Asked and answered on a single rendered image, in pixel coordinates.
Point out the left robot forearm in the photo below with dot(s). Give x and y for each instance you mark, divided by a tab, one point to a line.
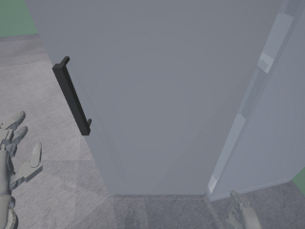
8	218

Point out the right robot hand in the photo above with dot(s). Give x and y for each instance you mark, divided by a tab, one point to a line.
247	217

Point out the fridge door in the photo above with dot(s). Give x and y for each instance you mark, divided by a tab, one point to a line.
161	80

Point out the left robot hand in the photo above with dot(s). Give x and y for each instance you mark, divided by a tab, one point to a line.
8	147

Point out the handle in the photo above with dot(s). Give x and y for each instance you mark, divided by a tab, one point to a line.
64	80

